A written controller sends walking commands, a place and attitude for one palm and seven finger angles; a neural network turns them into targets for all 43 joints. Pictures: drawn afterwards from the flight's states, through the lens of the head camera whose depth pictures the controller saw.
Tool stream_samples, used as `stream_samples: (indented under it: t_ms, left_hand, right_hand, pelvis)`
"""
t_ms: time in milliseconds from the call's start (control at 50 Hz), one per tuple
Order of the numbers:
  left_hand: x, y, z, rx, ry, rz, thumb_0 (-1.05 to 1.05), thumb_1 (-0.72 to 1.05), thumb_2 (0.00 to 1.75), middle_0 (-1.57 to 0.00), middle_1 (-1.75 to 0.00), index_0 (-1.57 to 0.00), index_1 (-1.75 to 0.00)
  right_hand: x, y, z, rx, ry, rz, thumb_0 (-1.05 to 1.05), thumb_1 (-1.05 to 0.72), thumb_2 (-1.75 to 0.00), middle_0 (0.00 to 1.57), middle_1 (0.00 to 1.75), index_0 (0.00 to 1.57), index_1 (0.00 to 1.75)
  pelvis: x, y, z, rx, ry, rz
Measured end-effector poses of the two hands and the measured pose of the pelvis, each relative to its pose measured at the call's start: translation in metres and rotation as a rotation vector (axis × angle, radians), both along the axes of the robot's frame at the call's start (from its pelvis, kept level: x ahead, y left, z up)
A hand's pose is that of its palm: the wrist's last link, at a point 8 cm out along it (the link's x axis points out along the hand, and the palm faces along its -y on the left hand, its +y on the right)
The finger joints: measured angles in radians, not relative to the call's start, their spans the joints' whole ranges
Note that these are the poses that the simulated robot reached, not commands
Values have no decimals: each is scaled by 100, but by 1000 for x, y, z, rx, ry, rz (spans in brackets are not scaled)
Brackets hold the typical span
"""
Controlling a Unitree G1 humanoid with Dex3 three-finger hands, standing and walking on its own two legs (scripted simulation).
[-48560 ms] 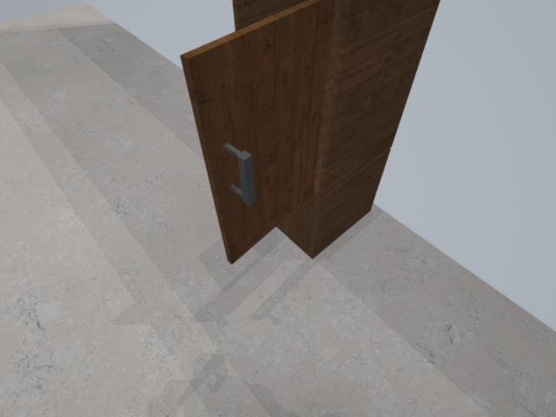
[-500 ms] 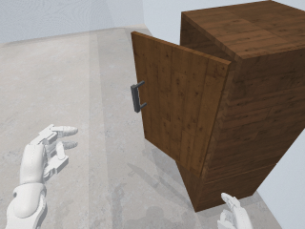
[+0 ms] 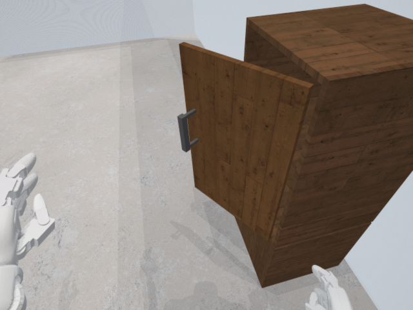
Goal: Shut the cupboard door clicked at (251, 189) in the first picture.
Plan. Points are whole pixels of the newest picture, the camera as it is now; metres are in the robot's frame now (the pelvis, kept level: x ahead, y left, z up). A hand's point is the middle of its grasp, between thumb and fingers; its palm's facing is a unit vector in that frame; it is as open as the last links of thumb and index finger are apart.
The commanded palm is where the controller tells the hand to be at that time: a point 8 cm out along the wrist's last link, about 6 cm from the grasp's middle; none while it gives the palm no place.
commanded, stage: draw the hand back to the body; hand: left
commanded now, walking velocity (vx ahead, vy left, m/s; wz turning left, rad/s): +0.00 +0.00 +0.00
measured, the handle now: (189, 130) +0.63 +0.14 -0.01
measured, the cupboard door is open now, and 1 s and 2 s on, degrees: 33 33 33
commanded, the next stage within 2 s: step back with the hand held close in 0.06 s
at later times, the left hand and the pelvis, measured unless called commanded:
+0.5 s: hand (37, 229) +0.18 +0.28 +0.15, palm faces +0.39 -0.77 -0.50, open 7.4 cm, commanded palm +0.12 +0.32 +0.17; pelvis -0.03 +0.02 +0.00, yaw -1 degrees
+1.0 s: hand out of the picture +0.10 +0.29 +0.16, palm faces +0.49 -0.75 -0.44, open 7.4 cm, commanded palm +0.04 +0.32 +0.17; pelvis -0.09 +0.02 -0.02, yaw +2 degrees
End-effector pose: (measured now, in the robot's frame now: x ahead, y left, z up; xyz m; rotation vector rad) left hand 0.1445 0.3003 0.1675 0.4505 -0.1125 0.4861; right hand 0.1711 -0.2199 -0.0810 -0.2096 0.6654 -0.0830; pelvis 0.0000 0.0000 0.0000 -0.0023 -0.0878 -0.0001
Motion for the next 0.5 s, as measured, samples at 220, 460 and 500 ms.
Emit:
stream_samples:
  t_ms: [220, 460, 500]
  left_hand:
    - [-2, 0, 9, 31, -21, -9, 2, 89, 90, -22, -30, -21, -30]
    - [-6, 13, 3, 101, 49, -75, 2, 89, 90, -22, -30, -21, -30]
    - [-9, 16, 5, 117, 46, -85, 2, 89, 90, -22, -30, -21, -30]
  right_hand:
    - [-5, 4, -1, 23, 0, 3, 1, -91, -90, 20, 30, 20, 30]
    - [-29, -10, -4, -41, 92, -100, 1, -91, -90, 20, 30, 20, 30]
    - [-35, -9, -2, -46, 92, -112, 1, -91, -90, 20, 30, 20, 30]
  pelvis:
    - [-4, -1, 0, -3, 3, -3]
    - [-21, 16, -3, -5, 87, -6]
    - [-26, 19, -4, -2, 87, -10]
